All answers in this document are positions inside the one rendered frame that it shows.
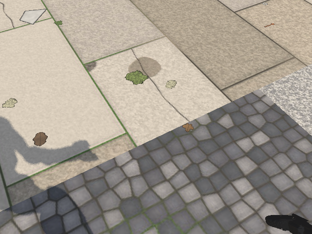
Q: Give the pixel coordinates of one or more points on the robot right hand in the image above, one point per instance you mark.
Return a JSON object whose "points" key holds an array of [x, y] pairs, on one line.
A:
{"points": [[293, 223]]}

